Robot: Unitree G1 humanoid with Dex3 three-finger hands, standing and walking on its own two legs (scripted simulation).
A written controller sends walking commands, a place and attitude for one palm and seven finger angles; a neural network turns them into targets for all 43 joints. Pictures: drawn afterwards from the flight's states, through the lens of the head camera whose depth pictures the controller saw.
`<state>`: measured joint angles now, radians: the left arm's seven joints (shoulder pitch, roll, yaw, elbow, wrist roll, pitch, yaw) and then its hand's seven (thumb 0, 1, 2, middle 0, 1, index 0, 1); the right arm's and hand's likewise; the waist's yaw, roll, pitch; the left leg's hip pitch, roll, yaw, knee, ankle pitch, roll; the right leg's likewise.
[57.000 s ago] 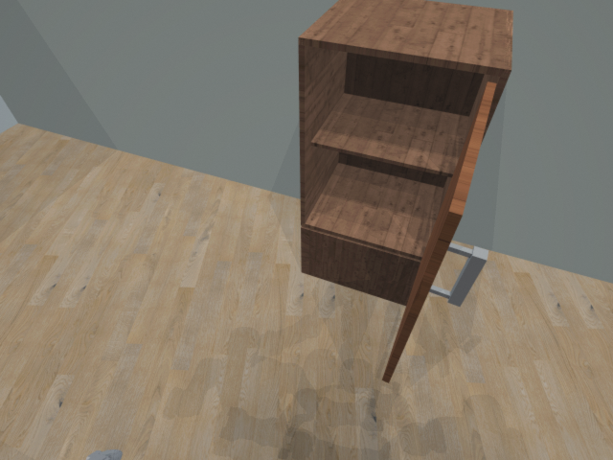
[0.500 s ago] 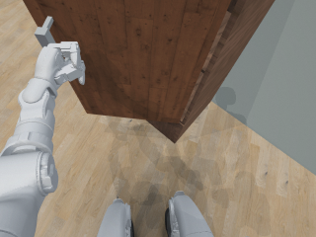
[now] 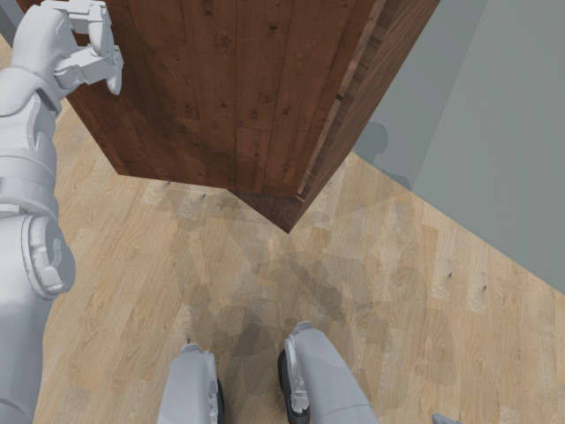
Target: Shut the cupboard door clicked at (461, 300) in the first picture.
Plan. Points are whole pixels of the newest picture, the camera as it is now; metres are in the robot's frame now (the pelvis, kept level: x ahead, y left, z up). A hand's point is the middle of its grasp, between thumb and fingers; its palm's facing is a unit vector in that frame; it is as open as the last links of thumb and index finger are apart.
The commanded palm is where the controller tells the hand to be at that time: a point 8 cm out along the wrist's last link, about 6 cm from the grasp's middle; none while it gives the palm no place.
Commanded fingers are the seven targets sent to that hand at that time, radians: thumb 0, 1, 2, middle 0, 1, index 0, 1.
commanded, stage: push the door shut along its arc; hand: left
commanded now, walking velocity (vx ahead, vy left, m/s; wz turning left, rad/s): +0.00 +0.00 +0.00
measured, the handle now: (35, 34) +0.61 +0.23 +0.09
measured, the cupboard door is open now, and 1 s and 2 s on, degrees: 31 20 20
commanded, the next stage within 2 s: pull the fist back off the door in 0.34 s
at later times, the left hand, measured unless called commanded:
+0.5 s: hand (131, 26) +0.61 +0.12 +0.10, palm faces -0.29 -0.96 +0.04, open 3.3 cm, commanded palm +0.61 +0.12 +0.09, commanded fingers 0.00 0.90 0.90 -1.30 -1.50 -1.30 -1.50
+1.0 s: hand (135, 52) +0.57 +0.11 +0.10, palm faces +0.07 -1.00 -0.03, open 3.1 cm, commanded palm +0.52 +0.15 +0.09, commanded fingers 0.00 0.90 0.90 -1.30 -1.50 -1.30 -1.50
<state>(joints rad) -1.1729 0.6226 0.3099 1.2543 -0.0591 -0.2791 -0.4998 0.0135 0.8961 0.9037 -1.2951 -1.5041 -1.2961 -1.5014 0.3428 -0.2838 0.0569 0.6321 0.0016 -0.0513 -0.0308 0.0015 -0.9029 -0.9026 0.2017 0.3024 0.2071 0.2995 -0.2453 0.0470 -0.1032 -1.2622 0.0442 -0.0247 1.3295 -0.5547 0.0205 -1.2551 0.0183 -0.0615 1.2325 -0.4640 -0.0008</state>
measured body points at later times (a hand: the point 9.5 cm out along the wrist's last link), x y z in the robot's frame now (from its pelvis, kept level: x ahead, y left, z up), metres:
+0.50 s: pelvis +0.00 +0.00 -0.01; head +0.21 +0.03 +0.39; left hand +0.62 +0.17 +0.10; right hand -0.04 -0.26 -0.10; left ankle +0.03 +0.11 -0.61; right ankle +0.06 -0.13 -0.61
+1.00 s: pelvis +0.03 -0.01 +0.03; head +0.18 -0.01 +0.46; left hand +0.56 +0.17 +0.10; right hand +0.01 -0.26 -0.08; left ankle +0.03 +0.11 -0.61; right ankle +0.06 -0.13 -0.61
